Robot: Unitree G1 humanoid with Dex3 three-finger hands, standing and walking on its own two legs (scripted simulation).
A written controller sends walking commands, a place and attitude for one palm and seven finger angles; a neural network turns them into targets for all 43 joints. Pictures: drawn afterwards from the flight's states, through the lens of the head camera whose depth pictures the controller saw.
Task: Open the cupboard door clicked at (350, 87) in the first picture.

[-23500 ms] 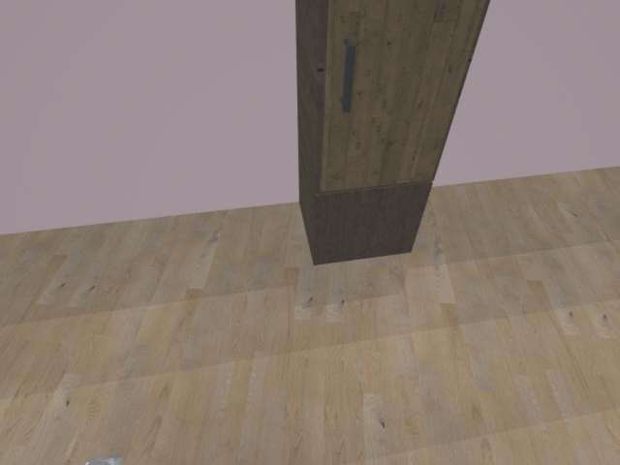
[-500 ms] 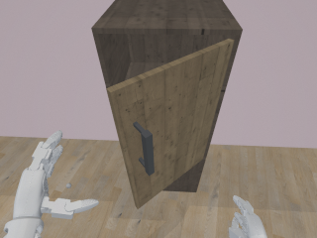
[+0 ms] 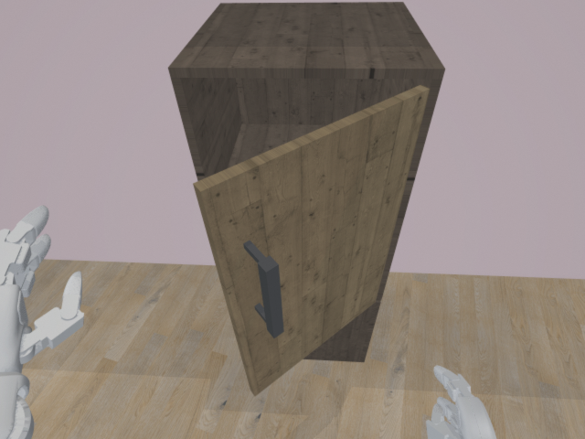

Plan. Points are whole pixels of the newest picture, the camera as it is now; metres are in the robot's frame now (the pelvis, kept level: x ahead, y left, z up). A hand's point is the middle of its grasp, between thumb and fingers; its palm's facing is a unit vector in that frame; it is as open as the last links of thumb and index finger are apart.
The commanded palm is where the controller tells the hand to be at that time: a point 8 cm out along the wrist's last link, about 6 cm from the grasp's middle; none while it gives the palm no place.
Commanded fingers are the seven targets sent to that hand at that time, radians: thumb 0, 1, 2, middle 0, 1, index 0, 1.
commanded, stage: draw the hand back to the body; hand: left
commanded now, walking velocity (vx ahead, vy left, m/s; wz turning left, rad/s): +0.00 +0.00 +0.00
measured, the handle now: (264, 291) +0.30 +0.09 +0.05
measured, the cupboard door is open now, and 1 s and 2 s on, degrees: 41 41 41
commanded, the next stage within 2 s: step back with the hand held close in 0.34 s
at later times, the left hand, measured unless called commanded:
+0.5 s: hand (83, 315) +0.18 +0.25 +0.16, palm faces +0.46 -0.80 -0.39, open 7.4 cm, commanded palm +0.13 +0.28 +0.17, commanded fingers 0.00 0.90 0.90 -0.20 -0.30 -0.20 -0.30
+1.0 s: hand (36, 356) +0.14 +0.27 +0.16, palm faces +0.37 -0.77 -0.52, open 7.4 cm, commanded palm +0.08 +0.31 +0.17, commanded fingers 0.00 0.90 0.90 -0.20 -0.30 -0.20 -0.30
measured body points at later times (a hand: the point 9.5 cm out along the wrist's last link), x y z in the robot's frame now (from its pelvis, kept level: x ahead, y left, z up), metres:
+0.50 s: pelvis -0.01 -0.02 +0.00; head -0.03 -0.04 +0.45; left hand +0.15 +0.29 +0.18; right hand +0.18 -0.23 -0.08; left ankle +0.00 +0.10 -0.74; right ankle -0.03 -0.12 -0.74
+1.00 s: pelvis -0.07 +0.01 -0.01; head -0.05 +0.02 +0.44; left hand +0.11 +0.31 +0.19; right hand +0.11 -0.23 -0.08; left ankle +0.00 +0.10 -0.74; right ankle -0.03 -0.12 -0.74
